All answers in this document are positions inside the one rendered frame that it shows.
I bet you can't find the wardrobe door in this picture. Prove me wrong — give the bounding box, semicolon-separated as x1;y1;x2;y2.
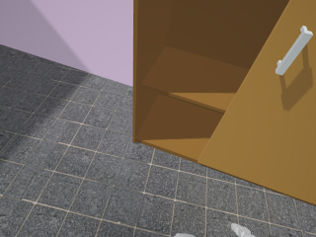
197;0;316;205

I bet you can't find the handle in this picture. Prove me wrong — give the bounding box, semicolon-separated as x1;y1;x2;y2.
276;26;313;75

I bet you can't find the robot right hand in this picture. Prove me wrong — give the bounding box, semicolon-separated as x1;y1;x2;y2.
231;223;256;237

